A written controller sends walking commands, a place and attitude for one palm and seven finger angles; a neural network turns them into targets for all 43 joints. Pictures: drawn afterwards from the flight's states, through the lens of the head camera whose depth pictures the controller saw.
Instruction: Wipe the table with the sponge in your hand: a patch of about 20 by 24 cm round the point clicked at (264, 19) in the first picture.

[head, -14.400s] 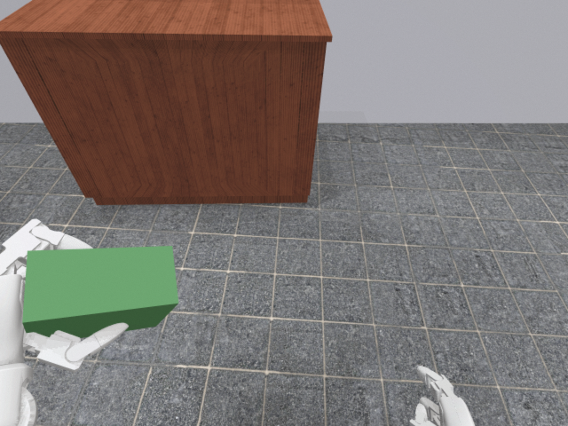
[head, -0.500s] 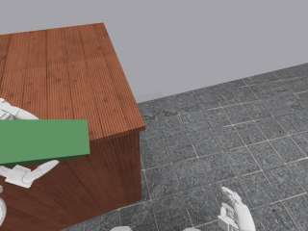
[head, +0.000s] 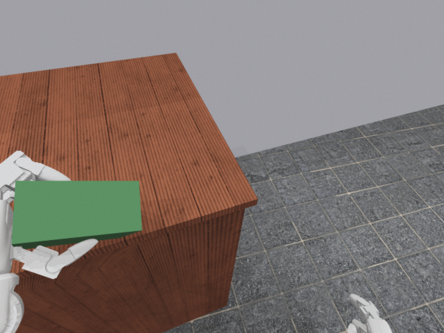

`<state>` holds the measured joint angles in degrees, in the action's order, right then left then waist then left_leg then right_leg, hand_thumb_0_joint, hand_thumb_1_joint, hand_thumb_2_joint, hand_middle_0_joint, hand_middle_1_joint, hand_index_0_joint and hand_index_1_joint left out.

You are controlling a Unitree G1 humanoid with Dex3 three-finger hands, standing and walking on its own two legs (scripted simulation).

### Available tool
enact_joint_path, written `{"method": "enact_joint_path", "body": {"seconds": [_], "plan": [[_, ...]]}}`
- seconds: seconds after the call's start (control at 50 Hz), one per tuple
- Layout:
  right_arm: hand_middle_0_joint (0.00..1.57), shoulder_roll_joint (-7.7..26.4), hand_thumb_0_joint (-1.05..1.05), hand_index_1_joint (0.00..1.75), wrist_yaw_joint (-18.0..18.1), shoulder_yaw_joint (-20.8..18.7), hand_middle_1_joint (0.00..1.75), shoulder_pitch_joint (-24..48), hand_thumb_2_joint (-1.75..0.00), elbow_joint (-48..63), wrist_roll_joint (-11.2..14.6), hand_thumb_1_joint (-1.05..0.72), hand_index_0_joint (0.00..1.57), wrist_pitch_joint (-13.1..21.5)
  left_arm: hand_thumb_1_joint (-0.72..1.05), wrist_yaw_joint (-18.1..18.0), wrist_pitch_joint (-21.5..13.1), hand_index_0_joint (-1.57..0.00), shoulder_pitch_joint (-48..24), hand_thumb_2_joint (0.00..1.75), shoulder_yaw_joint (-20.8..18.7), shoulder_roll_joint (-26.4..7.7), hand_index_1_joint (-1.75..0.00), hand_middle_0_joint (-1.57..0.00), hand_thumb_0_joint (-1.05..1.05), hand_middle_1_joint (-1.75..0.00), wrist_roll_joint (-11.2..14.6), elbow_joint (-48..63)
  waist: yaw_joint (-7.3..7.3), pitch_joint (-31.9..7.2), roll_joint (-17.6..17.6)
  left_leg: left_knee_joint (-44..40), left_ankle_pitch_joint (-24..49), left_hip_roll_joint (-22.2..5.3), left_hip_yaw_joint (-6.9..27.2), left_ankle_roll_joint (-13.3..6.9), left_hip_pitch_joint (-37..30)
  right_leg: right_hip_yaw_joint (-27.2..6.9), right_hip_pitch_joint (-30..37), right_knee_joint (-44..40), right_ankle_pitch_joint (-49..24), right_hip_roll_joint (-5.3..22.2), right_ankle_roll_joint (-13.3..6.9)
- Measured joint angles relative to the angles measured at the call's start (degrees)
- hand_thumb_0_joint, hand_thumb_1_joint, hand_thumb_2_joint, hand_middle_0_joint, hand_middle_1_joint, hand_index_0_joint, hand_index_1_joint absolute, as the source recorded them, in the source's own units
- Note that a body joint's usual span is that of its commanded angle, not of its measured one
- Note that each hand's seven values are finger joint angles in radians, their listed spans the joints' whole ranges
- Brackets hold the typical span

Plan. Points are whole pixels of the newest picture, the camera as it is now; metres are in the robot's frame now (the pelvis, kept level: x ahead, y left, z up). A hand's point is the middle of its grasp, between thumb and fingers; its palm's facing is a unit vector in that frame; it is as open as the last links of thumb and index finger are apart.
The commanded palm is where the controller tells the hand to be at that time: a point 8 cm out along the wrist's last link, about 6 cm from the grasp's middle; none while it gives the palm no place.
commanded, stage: come to a stop and stand still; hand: left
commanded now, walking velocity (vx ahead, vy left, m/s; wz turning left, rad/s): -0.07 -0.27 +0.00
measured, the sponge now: (96, 214) +0.23 +0.20 +0.16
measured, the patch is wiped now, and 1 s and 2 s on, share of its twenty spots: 0.00 0.00 0.00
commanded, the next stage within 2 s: look again from close up in 1.50 s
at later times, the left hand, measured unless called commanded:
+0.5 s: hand (31, 200) +0.23 +0.27 +0.18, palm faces +0.43 -0.83 -0.35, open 10.5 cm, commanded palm +0.18 +0.30 +0.19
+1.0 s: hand (17, 203) +0.23 +0.29 +0.18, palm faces +0.31 -0.88 -0.36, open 10.5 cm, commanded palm +0.18 +0.34 +0.19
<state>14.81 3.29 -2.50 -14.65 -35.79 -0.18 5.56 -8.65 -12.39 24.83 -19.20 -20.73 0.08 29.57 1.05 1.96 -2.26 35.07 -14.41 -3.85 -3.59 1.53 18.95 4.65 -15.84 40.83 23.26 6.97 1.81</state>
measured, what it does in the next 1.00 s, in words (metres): steps on the spot: right foot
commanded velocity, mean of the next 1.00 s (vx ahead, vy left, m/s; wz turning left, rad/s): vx -0.01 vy -0.04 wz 0.00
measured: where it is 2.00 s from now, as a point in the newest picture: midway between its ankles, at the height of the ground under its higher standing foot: outside the picture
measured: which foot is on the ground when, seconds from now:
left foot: down 0.00-1.00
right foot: up 0.00-0.16, down 0.18-1.00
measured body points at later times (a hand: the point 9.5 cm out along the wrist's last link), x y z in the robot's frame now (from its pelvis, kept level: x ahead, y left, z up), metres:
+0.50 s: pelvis +0.02 +0.02 +0.02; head +0.01 +0.03 +0.47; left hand +0.20 +0.31 +0.20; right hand +0.19 -0.20 -0.06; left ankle +0.04 +0.15 -0.72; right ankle +0.01 -0.07 -0.72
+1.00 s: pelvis +0.01 +0.06 +0.02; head +0.02 +0.08 +0.47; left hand +0.21 +0.34 +0.20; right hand +0.16 -0.17 -0.05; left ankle +0.04 +0.15 -0.72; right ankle +0.01 -0.07 -0.72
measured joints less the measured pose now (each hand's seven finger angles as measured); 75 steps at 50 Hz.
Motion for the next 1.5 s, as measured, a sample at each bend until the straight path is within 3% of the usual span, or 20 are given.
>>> {"method": "enact_joint_path", "body": {"seconds": [0.04, 0.08, 0.16, 0.2, 0.26, 0.4, 0.72, 0.76, 0.8, 0.86, 0.98, 1.18, 1.3, 1.5], "plan": [[0.2, -2.16, 0.01, 0.3, 0.37, 0.16, 0.3, 1.38, -0.89, -0.49, 0.04, -0.91, 0.2, 0.07, -0.53, 0.25, -0.42, -0.7, -2.05, 1.01, -1.56, -1.97, -1.35, -0.68, -0.01, -1.36, 0.36, -1.44, -0.56, 0.56, -1.01, 1.19, -0.9, 0.7, -0.23, 0.23, 0.38, -2.85, -2.71, 7.05, 5.09, -1.89, -0.38], [0.2, -4.41, 0.01, 0.3, -0.13, 1.17, 0.3, 2.12, -0.89, -0.5, 0.0, -0.91, 0.19, 0.35, -0.53, 0.32, 0.05, -0.7, -2.86, 1.01, -3.02, -3.1, -1.35, -0.68, -0.01, -1.36, 0.47, -2.56, -1.41, 0.47, -1.17, -0.14, -0.27, 0.82, 0.16, 0.01, 0.05, -3.1, -4.31, 9.68, 5.06, -4.16, -0.82], [0.2, -7.24, 0.01, 0.3, -1.83, 4.19, 0.3, 1.78, -0.89, 0.88, -0.15, -0.91, 0.2, 1.46, -0.53, 0.26, 1.3, -0.7, -0.17, 1.01, -3.78, -2.63, -1.35, -0.68, -0.01, -1.36, 0.93, -1.17, -1.52, -0.74, -0.54, -2.53, 0.73, 0.37, -0.2, 0.14, -0.69, -0.69, -1.86, -1.94, -1.03, -6.96, -1.0], [0.2, -7.51, 0.01, 0.3, -2.32, 5.21, 0.3, 1.63, -0.89, 1.24, -0.24, -0.9, 0.2, 1.73, -0.53, 0.56, 1.57, -0.7, 1.04, 1.01, -2.84, -1.83, -1.35, -0.68, -0.01, -1.36, 0.61, -0.68, -1.1, -1.05, 0.86, -1.9, 0.18, -0.28, -0.1, 0.39, -0.56, -0.12, 0.32, -7.65, -6.04, -8.18, -3.17], [0.2, -6.89, 0.01, 0.3, -2.53, 5.69, 0.3, 1.35, -0.89, 0.57, -0.29, -0.9, 0.2, 1.37, -0.53, 1.04, 2.51, -0.7, 2.02, 1.01, -0.43, -0.24, -1.35, -0.68, -0.01, -1.36, 0.89, -0.87, -0.23, -2.22, 3.17, -1.49, -0.29, -0.93, 0.88, 0.43, -0.49, 0.36, 1.52, -9.97, -6.87, -9.29, -5.21], [0.21, -4.32, 0.01, 0.3, -0.8, 4.91, 0.3, 1.92, -0.89, -1.18, -0.16, -0.9, 0.2, -0.35, -0.53, 0.64, 4.2, -0.7, 0.83, 1.01, 1.06, 1.13, -1.35, -0.68, -0.01, -1.36, 1.62, -3.95, 0.76, -3.48, 2.59, -4.48, -0.02, 0.92, 1.34, -0.28, -3.34, -0.39, 3.35, -11.41, -6.66, -8.16, -4.04], [0.2, -2.47, 0.01, 0.3, 0.4, 3.32, 0.3, 2.17, -0.89, 1.78, 0.22, -0.91, 0.2, -0.75, -0.53, -0.03, 4.99, -0.7, 1.72, 1.01, 1.74, 0.69, -1.35, -0.68, -0.01, -1.36, 1.73, -3.39, -0.42, -3.72, 1.99, -9.07, 2.4, 1.45, 0.86, -1.25, -4.96, -0.79, 5.73, -17.84, -10.31, -7.91, -2.98], [0.2, -2.75, 0.01, 0.3, 0.4, 2.56, 0.3, 0.81, -0.89, 2.03, -0.32, -0.91, 0.2, 0.75, -0.53, 2.88, 3.26, -0.7, -5.77, 1.01, 0.01, -3.79, -1.35, -0.68, -0.01, -1.36, -1.28, -6.9, 1.91, -2.45, 1.91, -7.32, 2.31, 1.03, 1.45, -1.6, -3.14, -0.17, 5.01, -17.94, -10.8, -8.33, -2.94], [0.2, -2.71, 0.01, 0.3, -0.69, 2.97, 0.3, 1.57, -0.89, 1.29, -0.05, -0.91, 0.2, 1.29, -0.53, 3.58, 0.74, -0.7, -12.12, 1.01, -3.01, -6.21, -1.35, -0.68, -0.01, -1.36, -0.39, -12.3, 3.11, -0.76, 1.56, -7.12, 2.53, 0.8, 1.09, -1.42, -2.54, -0.58, 3.97, -17.39, -11.3, -8.48, -3.08], [0.2, -2.42, 0.01, 0.3, -2.71, 3.0, 0.3, 2.84, -0.89, 1.75, 0.46, -0.9, 0.2, 2.14, -0.53, 2.39, 0.93, -0.7, -11.19, 1.01, -5.12, -4.13, -1.35, -0.68, -0.02, -1.36, 1.82, -12.09, 1.98, 1.13, 1.83, -7.7, 3.07, 1.42, -0.52, -2.17, -3.12, -2.11, 3.31, -16.38, -11.54, -7.74, -2.39], [0.2, -3.06, 0.01, 0.3, -2.62, 2.95, 0.3, 1.43, -0.89, 2.48, 0.29, -0.9, 0.2, 2.73, -0.53, 2.64, -0.08, -0.7, 0.72, 1.01, 0.62, 0.54, -1.35, -0.68, -0.02, -1.36, 2.38, -3.15, -0.19, 0.24, 1.54, -7.58, 2.28, 2.74, -2.01, -3.81, -3.8, -3.54, 3.51, -15.83, -10.96, -6.35, -0.81], [0.2, -4.41, 0.01, 0.3, -1.9, 4.22, 0.3, 1.17, -0.89, 1.36, 0.15, -0.9, 0.2, 2.96, -0.53, 2.32, -0.14, -0.7, -3.27, 1.01, -1.84, -0.06, -1.35, -0.68, -0.02, -1.36, 1.59, -6.04, 0.64, -0.06, -0.33, -7.73, 1.69, 4.12, -1.56, -5.03, -4.85, -3.04, 5.3, -16.8, -10.67, -5.05, 0.19], [0.2, -4.52, 0.01, 0.3, -2.51, 4.39, 0.3, 2.98, -0.89, 1.85, -0.09, -0.9, 0.2, 3.22, -0.53, 2.27, 0.32, -0.7, -2.73, 1.01, -0.59, 1.12, -1.35, -0.67, -0.02, -1.36, 1.1, -3.98, 0.79, 0.43, -0.37, -7.56, 1.22, 4.32, -1.62, -5.43, -5.15, -3.09, 6.18, -17.88, -10.94, -4.87, 0.78], [0.2, -4.58, 0.01, 0.3, -2.39, 4.14, 0.3, 4.61, -0.89, 2.95, 0.1, -0.9, 0.2, 1.93, -0.53, 2.51, 0.8, -0.7, -1.74, 1.01, -0.61, -0.18, -1.35, -0.67, -0.02, -1.36, 1.52, -2.48, 0.92, 1.05, -0.35, -7.48, 0.99, 4.57, -1.66, -5.72, -5.55, -3.11, 6.8, -18.25, -10.98, -4.63, 1.04]]}}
